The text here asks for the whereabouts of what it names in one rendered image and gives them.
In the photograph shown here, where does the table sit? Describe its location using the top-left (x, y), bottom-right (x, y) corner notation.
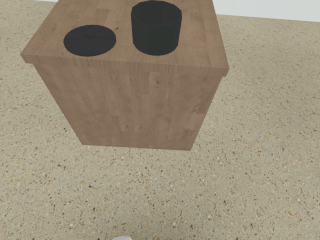
top-left (20, 0), bottom-right (230, 151)

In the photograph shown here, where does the lid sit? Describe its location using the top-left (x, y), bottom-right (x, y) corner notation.
top-left (63, 25), bottom-right (116, 57)

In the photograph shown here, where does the knob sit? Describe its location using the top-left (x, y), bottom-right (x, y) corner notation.
top-left (83, 29), bottom-right (95, 39)

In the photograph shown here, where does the pot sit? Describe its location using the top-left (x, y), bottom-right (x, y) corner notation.
top-left (131, 0), bottom-right (182, 56)

